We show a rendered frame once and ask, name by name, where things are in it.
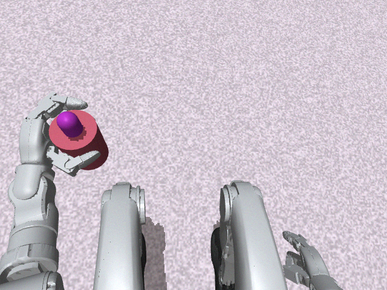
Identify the right robot arm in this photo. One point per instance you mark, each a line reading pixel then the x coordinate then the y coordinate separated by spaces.
pixel 323 282

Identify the bottle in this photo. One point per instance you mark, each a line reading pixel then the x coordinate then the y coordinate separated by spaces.
pixel 76 132

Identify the left robot arm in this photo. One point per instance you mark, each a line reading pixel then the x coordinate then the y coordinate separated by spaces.
pixel 32 259

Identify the right robot hand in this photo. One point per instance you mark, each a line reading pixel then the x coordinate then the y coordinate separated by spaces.
pixel 301 268

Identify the right robot foot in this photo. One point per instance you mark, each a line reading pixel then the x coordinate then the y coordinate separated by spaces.
pixel 216 254

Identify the left robot hand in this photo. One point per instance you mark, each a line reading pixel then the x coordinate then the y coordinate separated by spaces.
pixel 35 145

